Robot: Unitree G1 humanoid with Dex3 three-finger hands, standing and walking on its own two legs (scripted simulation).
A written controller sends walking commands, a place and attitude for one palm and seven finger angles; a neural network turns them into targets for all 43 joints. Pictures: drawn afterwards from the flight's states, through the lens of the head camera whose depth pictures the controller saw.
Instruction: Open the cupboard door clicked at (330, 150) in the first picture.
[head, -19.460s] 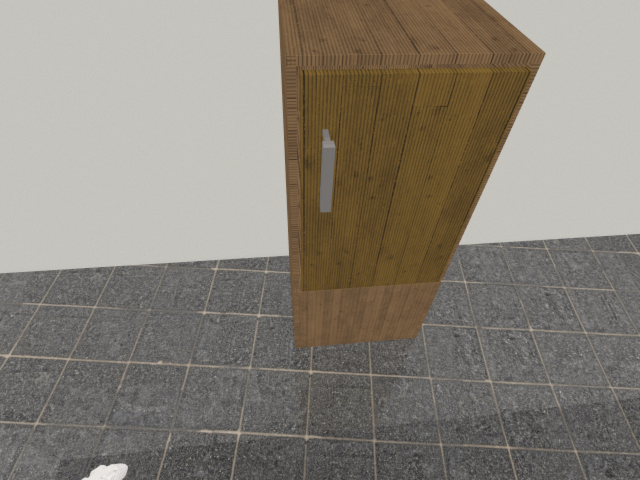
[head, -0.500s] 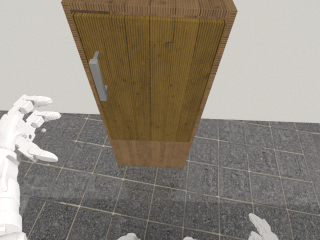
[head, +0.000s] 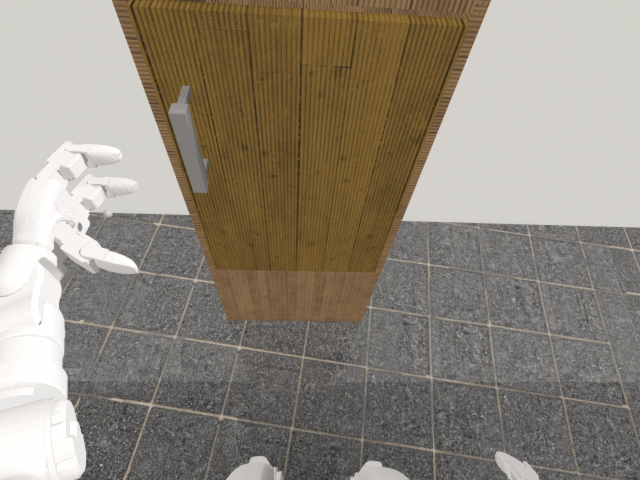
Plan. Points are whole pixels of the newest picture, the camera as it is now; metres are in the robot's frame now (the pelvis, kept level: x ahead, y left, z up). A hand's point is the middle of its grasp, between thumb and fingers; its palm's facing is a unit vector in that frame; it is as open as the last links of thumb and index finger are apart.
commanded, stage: move the hooked fingers beside the handle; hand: left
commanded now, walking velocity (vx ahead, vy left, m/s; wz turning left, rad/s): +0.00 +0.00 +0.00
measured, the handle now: (193, 142) +0.55 +0.19 +0.07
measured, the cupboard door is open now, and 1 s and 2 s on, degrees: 0 0 0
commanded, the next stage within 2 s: slide the fingers in behind the handle in 1.62 s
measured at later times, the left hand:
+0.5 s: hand (132, 179) +0.47 +0.25 +0.08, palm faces +0.01 -1.00 +0.00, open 14.0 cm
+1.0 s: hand (136, 174) +0.49 +0.26 +0.06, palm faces +0.02 -1.00 +0.01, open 14.0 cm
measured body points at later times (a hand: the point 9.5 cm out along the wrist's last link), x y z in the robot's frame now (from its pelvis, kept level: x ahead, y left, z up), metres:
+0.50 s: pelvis +0.00 +0.00 -0.01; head +0.10 +0.03 +0.43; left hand +0.46 +0.30 +0.08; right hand +0.02 -0.27 -0.11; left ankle +0.00 +0.08 -0.69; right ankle +0.00 -0.11 -0.69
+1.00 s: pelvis +0.01 +0.00 -0.01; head +0.13 +0.03 +0.42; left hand +0.48 +0.31 +0.06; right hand +0.00 -0.27 -0.11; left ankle +0.00 +0.08 -0.69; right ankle +0.00 -0.11 -0.69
